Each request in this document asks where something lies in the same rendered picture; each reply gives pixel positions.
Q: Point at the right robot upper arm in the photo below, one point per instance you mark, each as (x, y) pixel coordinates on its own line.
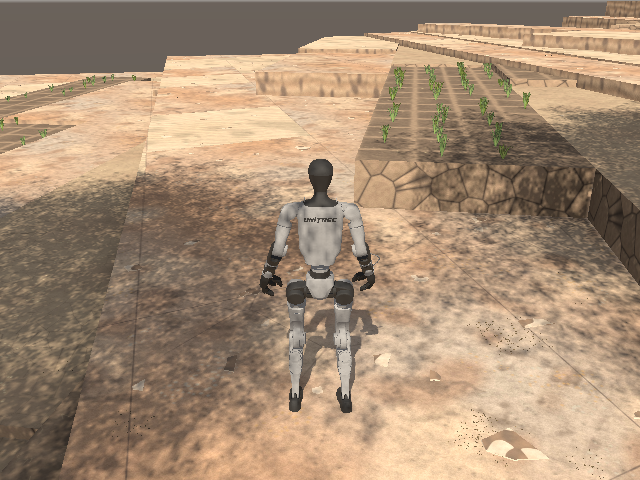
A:
(352, 213)

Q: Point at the left robot upper arm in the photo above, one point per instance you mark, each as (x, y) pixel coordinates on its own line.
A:
(288, 212)

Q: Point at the robot left thigh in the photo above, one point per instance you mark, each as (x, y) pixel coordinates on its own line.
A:
(296, 302)

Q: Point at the robot right hand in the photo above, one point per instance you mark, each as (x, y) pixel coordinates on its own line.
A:
(360, 276)

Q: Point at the right robot forearm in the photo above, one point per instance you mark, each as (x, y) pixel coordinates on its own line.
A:
(366, 263)

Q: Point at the left robot forearm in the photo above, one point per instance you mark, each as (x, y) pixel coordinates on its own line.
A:
(271, 263)

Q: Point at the robot torso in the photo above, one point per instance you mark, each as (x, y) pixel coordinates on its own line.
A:
(320, 238)

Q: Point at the robot left hand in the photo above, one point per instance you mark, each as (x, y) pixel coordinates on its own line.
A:
(271, 281)

